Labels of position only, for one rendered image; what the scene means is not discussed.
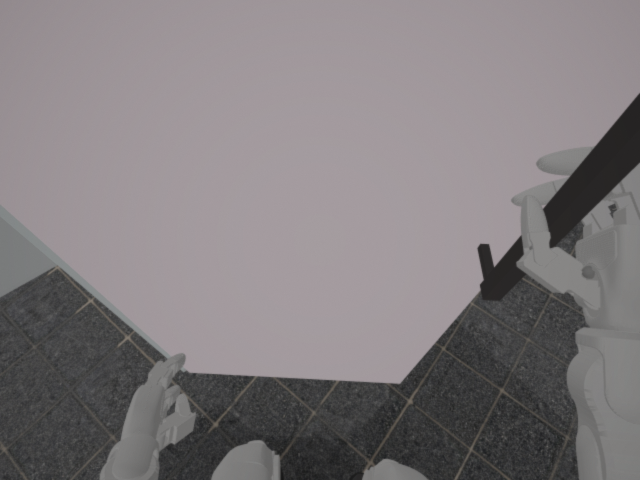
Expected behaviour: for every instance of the robot left hand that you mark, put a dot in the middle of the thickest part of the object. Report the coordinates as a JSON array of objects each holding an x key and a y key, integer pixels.
[{"x": 151, "y": 401}]

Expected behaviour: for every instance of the robot left forearm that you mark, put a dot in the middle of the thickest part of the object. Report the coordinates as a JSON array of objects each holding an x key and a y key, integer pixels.
[{"x": 133, "y": 458}]

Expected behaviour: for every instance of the robot right hand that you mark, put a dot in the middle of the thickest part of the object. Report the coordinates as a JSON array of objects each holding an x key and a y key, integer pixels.
[{"x": 611, "y": 246}]

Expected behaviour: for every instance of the left robot thigh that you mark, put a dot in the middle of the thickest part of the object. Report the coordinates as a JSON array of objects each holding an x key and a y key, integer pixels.
[{"x": 253, "y": 461}]

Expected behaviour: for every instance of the handle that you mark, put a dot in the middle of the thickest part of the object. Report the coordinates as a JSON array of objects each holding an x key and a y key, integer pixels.
[{"x": 610, "y": 161}]

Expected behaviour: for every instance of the robot right forearm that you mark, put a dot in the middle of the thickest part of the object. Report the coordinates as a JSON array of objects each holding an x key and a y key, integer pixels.
[{"x": 604, "y": 382}]

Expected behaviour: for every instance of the fridge door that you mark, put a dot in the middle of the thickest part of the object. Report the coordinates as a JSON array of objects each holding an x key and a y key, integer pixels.
[{"x": 297, "y": 188}]

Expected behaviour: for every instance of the right robot shin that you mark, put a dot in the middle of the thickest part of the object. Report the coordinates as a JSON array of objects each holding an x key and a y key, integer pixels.
[{"x": 385, "y": 460}]

